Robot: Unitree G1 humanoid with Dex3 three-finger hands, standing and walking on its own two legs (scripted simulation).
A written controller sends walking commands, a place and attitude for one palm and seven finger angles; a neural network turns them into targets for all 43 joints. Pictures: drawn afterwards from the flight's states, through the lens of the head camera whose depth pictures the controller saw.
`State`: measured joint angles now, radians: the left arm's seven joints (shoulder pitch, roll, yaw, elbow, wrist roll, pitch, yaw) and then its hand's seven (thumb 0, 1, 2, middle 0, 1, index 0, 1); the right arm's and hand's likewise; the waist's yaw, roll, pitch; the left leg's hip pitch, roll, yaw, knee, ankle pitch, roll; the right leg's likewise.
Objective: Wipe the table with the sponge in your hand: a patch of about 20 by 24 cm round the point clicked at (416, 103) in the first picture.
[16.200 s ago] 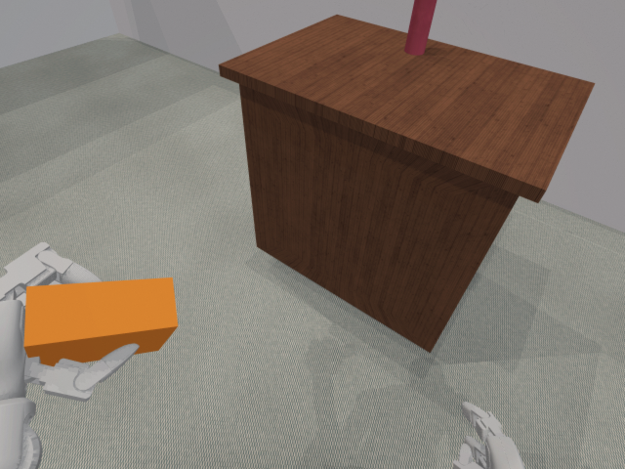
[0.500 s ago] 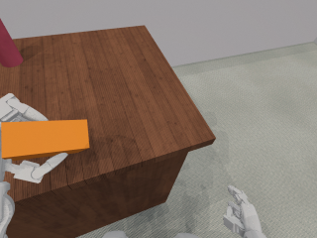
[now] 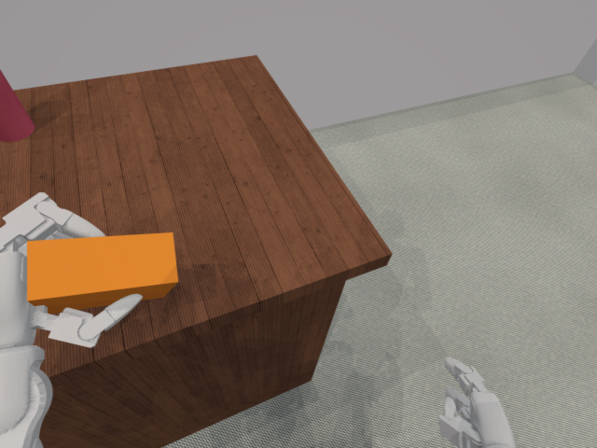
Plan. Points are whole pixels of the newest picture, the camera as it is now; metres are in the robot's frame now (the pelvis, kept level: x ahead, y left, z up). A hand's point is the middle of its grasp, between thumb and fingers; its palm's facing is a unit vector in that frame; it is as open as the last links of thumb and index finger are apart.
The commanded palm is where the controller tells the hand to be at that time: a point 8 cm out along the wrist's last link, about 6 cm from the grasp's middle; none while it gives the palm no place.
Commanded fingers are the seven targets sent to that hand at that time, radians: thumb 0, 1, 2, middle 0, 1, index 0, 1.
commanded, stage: come to a stop and stand still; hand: left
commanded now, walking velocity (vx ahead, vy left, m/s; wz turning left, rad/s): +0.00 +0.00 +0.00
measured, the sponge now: (128, 272) +0.26 +0.20 +0.14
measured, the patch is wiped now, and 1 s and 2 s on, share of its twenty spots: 0.00 0.00 0.00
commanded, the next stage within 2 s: look again from close up in 0.82 s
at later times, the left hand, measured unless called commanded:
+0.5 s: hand (7, 276) +0.23 +0.30 +0.16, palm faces +0.39 -0.87 -0.31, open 9.3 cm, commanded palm +0.17 +0.33 +0.18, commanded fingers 0.00 0.10 1.30 -1.20 -1.60 -1.20 -1.60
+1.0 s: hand out of the picture +0.22 +0.31 +0.17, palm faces +0.41 -0.84 -0.36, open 9.3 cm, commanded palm +0.16 +0.34 +0.18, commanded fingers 0.00 0.10 1.30 -1.20 -1.60 -1.20 -1.60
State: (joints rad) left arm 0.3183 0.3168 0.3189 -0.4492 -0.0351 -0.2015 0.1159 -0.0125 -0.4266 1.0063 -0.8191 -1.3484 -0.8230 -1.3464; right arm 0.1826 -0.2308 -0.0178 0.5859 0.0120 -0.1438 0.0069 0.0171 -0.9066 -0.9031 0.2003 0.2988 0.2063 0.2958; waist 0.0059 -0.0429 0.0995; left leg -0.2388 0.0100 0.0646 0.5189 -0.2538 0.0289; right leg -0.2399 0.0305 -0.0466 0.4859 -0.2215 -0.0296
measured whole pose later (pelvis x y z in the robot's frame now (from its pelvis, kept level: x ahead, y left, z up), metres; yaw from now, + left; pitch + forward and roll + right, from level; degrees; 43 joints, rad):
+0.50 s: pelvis +0.01 +0.05 +0.00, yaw +1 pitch -2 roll -2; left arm 0.37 0.35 0.33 -0.48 -0.03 -0.21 0.10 -0.01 -0.43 1.01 -0.82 -1.35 -0.82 -1.35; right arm 0.16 -0.16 0.03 0.57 0.00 -0.14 0.00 0.02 -0.90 -0.90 0.20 0.30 0.21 0.30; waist 0.04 -0.05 0.08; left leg -0.21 -0.04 0.07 0.49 -0.26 0.09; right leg -0.18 -0.02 -0.04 0.41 -0.20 0.03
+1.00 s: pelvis +0.01 +0.06 +0.00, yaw +1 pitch -2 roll -2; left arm 0.41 0.38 0.37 -0.51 -0.03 -0.22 0.11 -0.01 -0.42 1.01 -0.82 -1.35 -0.82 -1.35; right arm 0.20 -0.18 0.00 0.58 0.01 -0.11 -0.01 0.02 -0.91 -0.90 0.20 0.30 0.21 0.30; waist 0.03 -0.03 0.10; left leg -0.20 -0.05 0.07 0.49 -0.26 0.10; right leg -0.17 -0.03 -0.04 0.40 -0.20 0.03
